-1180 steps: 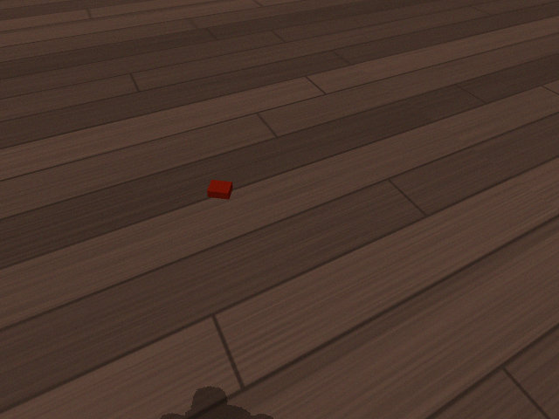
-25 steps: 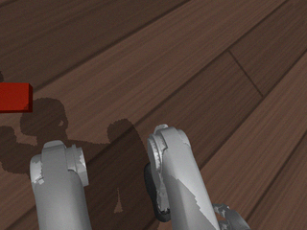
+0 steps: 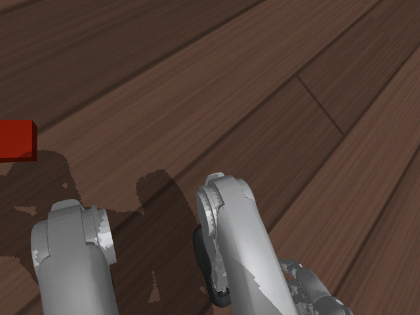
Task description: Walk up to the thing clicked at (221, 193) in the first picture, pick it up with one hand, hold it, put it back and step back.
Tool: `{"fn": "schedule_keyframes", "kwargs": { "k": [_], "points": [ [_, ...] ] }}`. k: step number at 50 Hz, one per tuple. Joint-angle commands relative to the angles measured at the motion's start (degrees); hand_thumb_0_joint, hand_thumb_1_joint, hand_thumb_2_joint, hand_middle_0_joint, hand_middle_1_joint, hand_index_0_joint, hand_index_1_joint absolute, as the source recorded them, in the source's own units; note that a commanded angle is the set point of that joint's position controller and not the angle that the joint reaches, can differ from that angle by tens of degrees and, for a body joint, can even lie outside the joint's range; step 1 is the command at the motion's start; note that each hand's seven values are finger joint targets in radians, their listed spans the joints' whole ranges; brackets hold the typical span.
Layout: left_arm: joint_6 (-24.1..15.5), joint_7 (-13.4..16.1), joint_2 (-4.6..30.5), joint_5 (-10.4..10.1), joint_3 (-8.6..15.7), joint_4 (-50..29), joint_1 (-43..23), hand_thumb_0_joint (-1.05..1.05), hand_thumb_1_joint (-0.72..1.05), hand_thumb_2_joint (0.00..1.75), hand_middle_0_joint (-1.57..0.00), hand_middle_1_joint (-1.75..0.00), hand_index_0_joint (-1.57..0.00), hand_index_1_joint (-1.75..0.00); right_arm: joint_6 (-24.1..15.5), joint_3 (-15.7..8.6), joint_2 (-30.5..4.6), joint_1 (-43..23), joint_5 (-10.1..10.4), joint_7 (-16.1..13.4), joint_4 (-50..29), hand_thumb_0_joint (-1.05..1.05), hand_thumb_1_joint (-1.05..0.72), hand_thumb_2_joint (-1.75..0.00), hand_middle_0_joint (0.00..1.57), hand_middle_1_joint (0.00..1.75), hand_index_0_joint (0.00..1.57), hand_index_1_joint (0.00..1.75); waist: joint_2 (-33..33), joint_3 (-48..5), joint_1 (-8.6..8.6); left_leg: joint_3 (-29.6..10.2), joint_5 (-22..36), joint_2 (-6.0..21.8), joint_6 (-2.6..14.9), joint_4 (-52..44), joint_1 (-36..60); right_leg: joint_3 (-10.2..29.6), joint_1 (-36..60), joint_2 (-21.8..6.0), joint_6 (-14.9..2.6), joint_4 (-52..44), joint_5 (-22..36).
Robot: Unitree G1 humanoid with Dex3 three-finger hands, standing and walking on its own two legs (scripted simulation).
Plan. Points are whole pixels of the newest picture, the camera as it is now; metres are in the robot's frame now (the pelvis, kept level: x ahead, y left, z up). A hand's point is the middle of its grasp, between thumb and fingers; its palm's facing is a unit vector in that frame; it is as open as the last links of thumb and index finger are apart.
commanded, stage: approach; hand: left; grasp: from above
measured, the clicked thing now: (5, 141) +0.47 +0.32 -0.29
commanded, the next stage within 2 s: close in in 0.14 s
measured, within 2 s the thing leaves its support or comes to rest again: neither
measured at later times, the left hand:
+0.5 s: hand out of the picture +0.43 +0.32 -0.19, palm faces -0.46 -0.08 -0.88, open 13.2 cm
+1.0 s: hand out of the picture +0.45 +0.31 -0.24, palm faces -0.48 -0.08 -0.87, open 13.8 cm
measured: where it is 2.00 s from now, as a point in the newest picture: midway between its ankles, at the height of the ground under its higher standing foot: (162, 296)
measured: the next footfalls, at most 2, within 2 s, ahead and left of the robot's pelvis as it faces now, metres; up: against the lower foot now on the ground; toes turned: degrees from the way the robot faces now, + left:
none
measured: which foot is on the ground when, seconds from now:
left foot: down 0.00-1.00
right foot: down 0.00-1.00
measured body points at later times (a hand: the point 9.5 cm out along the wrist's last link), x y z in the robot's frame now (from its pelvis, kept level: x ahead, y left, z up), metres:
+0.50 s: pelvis +0.00 +0.00 +0.00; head +0.24 +0.12 +0.37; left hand +0.45 +0.33 -0.14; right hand +0.09 -0.27 -0.08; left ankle +0.08 +0.13 -0.28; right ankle +0.11 -0.14 -0.28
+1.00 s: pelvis +0.01 +0.00 -0.01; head +0.27 +0.11 +0.33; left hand +0.47 +0.32 -0.19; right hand +0.07 -0.27 -0.09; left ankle +0.08 +0.13 -0.28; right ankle +0.11 -0.14 -0.28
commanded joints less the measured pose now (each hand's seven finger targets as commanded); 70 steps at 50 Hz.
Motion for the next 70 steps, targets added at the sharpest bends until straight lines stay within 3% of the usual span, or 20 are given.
{"fn": "schedule_keyframes", "kwargs": {
  "k": [1, 5, 12, 19, 25, 27, 31, 37, 41, 47, 49, 55, 56, 58, 59, 63, 65, 66, 67, 70],
  "points": [
    [-0.49, -2.95, 16.18, -3.68, 2.37, -7.56, -15.26, 0.0, -0.31, 0.86, -0.16, -1.09, -0.21, -1.03, -0.45, -4.43, -17.24, 11.14, -0.49, -1.17, -1.13, 0.0, -0.92, -0.9, 0.2, 0.3, 0.2, 0.3, 18.48, -33.32, -1.12, 5.83, 2.15, 0.45, 2.51, -13.96, 30.8, -8.14, 13.38, 0.17, -4.91, -12.77, 8.45],
    [-4.05, -5.33, 20.54, -4.22, 5.71, -16.15, -11.75, 0.0, -0.28, 0.88, -0.22, -1.07, -0.27, -1.02, 0.57, -3.46, -16.86, 12.04, -1.21, -0.93, -2.14, 0.0, -0.92, -0.9, 0.2, 0.3, 0.2, 0.3, 22.51, -38.79, 1.58, 6.91, 6.78, 0.55, 2.03, -13.25, 33.16, -7.57, 19.57, 0.57, -4.95, -13.27, 11.98],
    [-7.62, -5.26, 14.08, -4.91, 5.27, -23.87, -5.7, 0.0, -0.25, 0.9, -0.24, -1.04, -0.27, -1.0, 2.2, -5.05, -16.88, 14.67, -0.36, 0.02, -2.24, 0.0, -0.91, -0.9, 0.2, 0.3, 0.2, 0.3, 24.29, -39.59, 1.62, 6.19, 13.72, 1.05, 1.66, -12.98, 37.46, -8.91, 17.82, 0.94, -5.08, -12.93, 16.73],
    [-9.13, 0.17, 15.31, -1.65, 6.87, -17.02, -8.58, 0.0, -0.43, 0.89, -0.09, -1.04, -0.13, -1.0, 2.45, -4.33, -17.35, 13.31, -0.22, 0.35, -1.89, 0.0, -0.91, -0.9, 0.2, 0.3, 0.2, 0.3, 23.17, -34.0, 0.61, 4.9, 9.7, 1.19, 1.52, -14.13, 36.03, -10.42, 12.78, 0.86, -5.46, -11.11, 13.09],
    [-8.23, 5.69, 15.79, 1.98, 5.99, -11.01, -12.89, 0.0, -0.43, 0.93, -0.08, -1.03, -0.11, -1.0, 1.01, -3.54, -17.43, 12.18, -1.56, 0.24, -1.0, 0.0, -0.9, -0.9, 0.2, 0.3, 0.2, 0.3, 23.37, -33.35, -0.98, 5.98, 5.82, 0.89, 1.62, -13.43, 33.12, -9.63, 12.61, 0.89, -5.19, -11.66, 11.36],
    [-6.88, 6.78, 13.16, 2.51, 3.8, -4.99, -11.99, 0.0, -0.45, 0.93, -0.07, -1.05, -0.1, -1.01, 0.21, -3.32, -17.35, 11.69, -2.04, 0.1, -0.7, 0.0, -0.9, -0.9, 0.2, 0.3, 0.2, 0.3, 21.18, -30.58, -2.44, 6.0, 4.3, 1.02, 1.89, -12.75, 31.24, -9.53, 11.56, 1.04, -5.04, -12.18, 10.31],
    [-4.8, 8.19, 12.93, 1.8, 1.83, -1.31, -13.84, 0.0, -0.45, 0.93, -0.07, -1.06, -0.1, -1.02, -1.46, -2.7, -17.67, 10.87, -2.61, -0.36, -0.23, 0.0, -0.9, -0.9, 0.2, 0.3, 0.2, 0.3, 20.08, -29.23, -3.07, 5.81, 1.46, 1.01, 1.88, -12.33, 29.15, -9.66, 10.6, 1.09, -5.09, -12.25, 7.9],
    [-2.93, 8.53, 15.55, 0.67, 1.9, -2.24, -14.54, 0.0, -0.46, 0.94, -0.07, -1.06, -0.1, -1.03, -3.33, -1.38, -18.32, 9.87, -3.37, -0.6, -0.26, 0.0, -0.91, -0.9, 0.2, 0.3, 0.2, 0.3, 22.53, -31.98, -3.28, 5.72, 3.67, 1.21, 1.87, -10.92, 31.09, -9.62, 13.41, 1.32, -5.0, -10.78, 10.52],
    [-2.7, 8.78, 18.5, -1.22, 3.96, -3.55, -13.61, 0.0, -0.48, 0.95, -0.07, -1.04, -0.09, -1.02, -4.09, -0.42, -18.87, 10.2, -3.85, -0.48, -0.21, 0.0, -0.91, -0.9, 0.2, 0.3, 0.2, 0.3, 22.42, -33.53, -2.96, 5.73, 6.4, 1.43, 1.89, -9.85, 31.14, -9.86, 16.78, 1.37, -4.55, -10.74, 13.43],
    [-2.66, 8.58, 18.77, -1.61, 4.04, -3.68, -10.62, 0.0, -0.5, 0.96, -0.06, -1.02, -0.08, -1.0, -4.92, 0.58, -18.99, 9.88, -4.7, 0.45, -0.81, 0.0, -0.9, -0.9, 0.2, 0.3, 0.2, 0.3, 24.27, -31.83, -3.41, 5.45, 7.7, 1.81, 1.57, -9.61, 31.66, -10.56, 17.31, 1.77, -4.89, -9.49, 14.73],
    [-2.76, 8.74, 21.15, -1.28, 5.76, -4.65, -8.93, 0.0, -0.51, 0.98, -0.07, -1.0, -0.07, -1.0, -4.89, 0.63, -19.83, 9.58, -4.75, 0.55, -1.58, 0.0, -0.9, -0.9, 0.2, 0.3, 0.2, 0.3, 25.14, -33.55, -2.81, 5.15, 10.05, 1.95, 1.43, -9.64, 33.27, -10.96, 18.41, 1.92, -4.91, -9.06, 16.41],
    [-2.91, 8.79, 21.44, -2.0, 7.29, -2.94, -5.65, 0.0, -0.52, 0.99, -0.07, -0.99, -0.07, -0.98, -4.84, 0.71, -20.24, 9.87, -5.51, 1.41, -1.88, 0.0, -0.9, -0.9, 0.2, 0.3, 0.2, 0.3, 24.46, -31.72, -3.07, 4.72, 12.51, 2.46, 1.57, -8.81, 32.69, -11.22, 19.54, 2.03, -4.51, -9.05, 18.85],
    [-3.08, 8.41, 19.56, -1.82, 5.39, -3.93, -6.94, 0.0, -0.52, 0.99, -0.07, -0.99, -0.07, -0.99, -4.94, 1.09, -19.77, 9.53, -5.82, 1.6, -2.66, 0.0, -0.9, -0.9, 0.2, 0.3, 0.2, 0.3, 24.69, -31.7, -3.92, 4.61, 12.25, 2.5, 1.73, -8.62, 32.53, -11.0, 19.8, 2.21, -4.46, -9.14, 19.02],
    [-3.06, 8.43, 20.88, -2.04, 6.17, -3.08, -6.64, 0.0, -0.52, 0.99, -0.07, -1.0, -0.07, -0.99, -5.06, 1.01, -20.19, 9.68, -5.86, 1.73, -2.49, 0.0, -0.9, -0.9, 0.2, 0.3, 0.2, 0.3, 23.44, -30.96, -4.15, 4.5, 11.07, 2.65, 1.89, -8.09, 31.42, -10.96, 20.14, 2.17, -4.33, -9.31, 18.39],
    [-3.27, 8.25, 18.88, -2.59, 4.82, -4.29, -7.33, 0.0, -0.52, 0.98, -0.06, -0.99, -0.07, -0.98, -5.1, 1.19, -19.86, 9.56, -5.81, 1.84, -2.53, 0.0, -0.9, -0.9, 0.2, 0.3, 0.2, 0.3, 23.26, -30.87, -4.01, 4.38, 10.68, 2.55, 1.88, -8.32, 31.52, -11.11, 19.89, 2.34, -4.27, -9.71, 18.03],
    [-4.24, 8.24, 19.18, -2.83, 4.46, -4.37, -8.58, 0.0, -0.54, 1.0, -0.07, -0.98, -0.06, -0.98, -5.41, 1.09, -20.62, 8.58, -5.72, 1.94, -2.74, 0.0, -0.9, -0.9, 0.2, 0.3, 0.2, 0.3, 23.52, -30.31, -4.57, 3.75, 9.4, 2.77, 1.48, -8.53, 32.45, -12.01, 18.89, 2.31, -4.54, -9.21, 16.22],
    [-4.72, 8.76, 20.99, -2.33, 5.99, -3.5, -7.43, 0.0, -0.52, 0.99, -0.06, -0.99, -0.07, -0.99, -5.28, 1.14, -20.91, 8.66, -5.94, 1.76, -2.48, 0.0, -0.9, -0.9, 0.2, 0.3, 0.2, 0.3, 22.99, -29.36, -4.61, 3.75, 8.54, 2.67, 1.44, -8.52, 31.2, -12.16, 18.83, 2.22, -4.49, -9.22, 15.63],
    [-5.09, 8.77, 19.08, -2.22, 4.31, -4.56, -8.54, 0.0, -0.52, 0.99, -0.07, -0.99, -0.07, -0.99, -5.22, 1.3, -20.88, 8.1, -6.01, 1.77, -2.95, 0.0, -0.9, -0.9, 0.2, 0.3, 0.2, 0.3, 23.41, -29.63, -4.63, 3.72, 8.45, 2.69, 1.46, -8.62, 31.63, -12.1, 18.93, 2.33, -4.45, -9.45, 15.63],
    [-5.28, 9.3, 20.98, -1.89, 5.85, -2.69, -7.66, 0.0, -0.51, 0.98, -0.07, -1.0, -0.07, -0.99, -4.98, 1.48, -20.91, 8.37, -6.14, 1.73, -2.26, 0.0, -0.9, -0.9, 0.2, 0.3, 0.2, 0.3, 23.69, -29.45, -4.6, 3.63, 8.06, 2.72, 1.37, -8.91, 31.29, -12.21, 19.16, 2.3, -4.53, -9.35, 15.33],
    [-5.49, 10.09, 17.41, -1.47, 2.82, -3.32, -9.0, 0.0, -0.5, 0.98, -0.07, -1.0, -0.07, -1.0, -5.18, 1.64, -20.64, 6.91, -6.41, 1.85, -2.34, 0.0, -0.9, -0.9, 0.2, 0.3, 0.2, 0.3, 23.41, -28.07, -5.05, 3.46, 6.94, 2.68, 1.2, -8.95, 31.27, -12.79, 17.23, 2.43, -4.57, -8.81, 14.31]
  ]
}}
